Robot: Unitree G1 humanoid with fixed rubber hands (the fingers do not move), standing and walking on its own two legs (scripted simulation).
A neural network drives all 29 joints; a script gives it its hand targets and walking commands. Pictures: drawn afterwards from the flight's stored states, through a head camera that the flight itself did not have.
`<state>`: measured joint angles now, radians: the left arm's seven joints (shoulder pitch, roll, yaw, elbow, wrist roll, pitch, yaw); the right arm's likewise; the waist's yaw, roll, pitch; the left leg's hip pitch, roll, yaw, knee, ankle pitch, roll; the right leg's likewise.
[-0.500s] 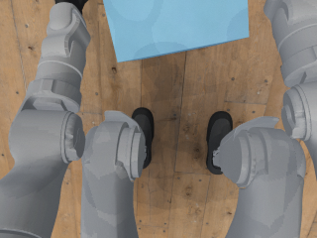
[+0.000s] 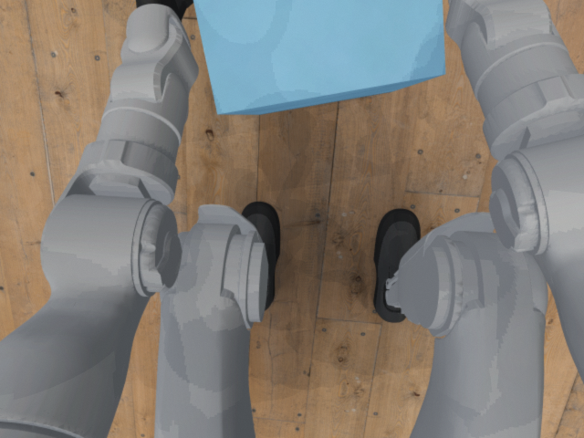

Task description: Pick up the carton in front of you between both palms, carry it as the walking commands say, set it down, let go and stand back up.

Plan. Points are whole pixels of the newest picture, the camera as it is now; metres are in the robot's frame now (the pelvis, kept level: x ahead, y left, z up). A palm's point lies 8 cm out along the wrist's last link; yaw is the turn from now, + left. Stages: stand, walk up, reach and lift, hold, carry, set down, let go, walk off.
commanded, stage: reach and lift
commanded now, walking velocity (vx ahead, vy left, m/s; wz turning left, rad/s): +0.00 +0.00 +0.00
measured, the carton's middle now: (313, 12) +0.53 +0.02 -0.25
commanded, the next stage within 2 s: none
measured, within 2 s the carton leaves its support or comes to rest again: leaves its support in 0.20 s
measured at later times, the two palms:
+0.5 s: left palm out of the picture +0.51 +0.15 -0.05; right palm out of the picture +0.53 -0.15 -0.05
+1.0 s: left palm out of the picture +0.48 +0.15 +0.10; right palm out of the picture +0.49 -0.14 +0.10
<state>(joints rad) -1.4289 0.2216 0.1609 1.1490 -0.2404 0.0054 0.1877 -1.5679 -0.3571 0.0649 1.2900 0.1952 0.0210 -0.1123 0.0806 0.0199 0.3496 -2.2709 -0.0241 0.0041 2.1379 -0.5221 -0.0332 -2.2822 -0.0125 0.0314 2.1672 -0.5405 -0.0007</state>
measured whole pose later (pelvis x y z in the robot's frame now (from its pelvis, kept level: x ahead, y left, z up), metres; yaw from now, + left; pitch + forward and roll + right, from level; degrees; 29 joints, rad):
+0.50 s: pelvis +0.00 +0.01 +0.03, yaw -3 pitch +41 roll +2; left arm -1.08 0.05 0.45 0.74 0.03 0.30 0.14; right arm -1.22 -0.15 -0.27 0.89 -0.08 0.31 -0.09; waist 0.06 0.00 -0.03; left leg -2.22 -0.04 -0.03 2.06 -0.55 -0.05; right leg -2.25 0.04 0.04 2.06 -0.52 0.03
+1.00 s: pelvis +0.02 +0.00 +0.15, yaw -3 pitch +41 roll +0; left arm -0.86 -0.06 0.48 0.56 0.19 0.39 0.06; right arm -0.93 0.01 -0.39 0.67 -0.20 0.37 -0.04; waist 0.04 -0.01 -0.21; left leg -1.87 -0.05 -0.05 1.66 -0.50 -0.04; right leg -1.88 0.06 0.05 1.66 -0.49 0.02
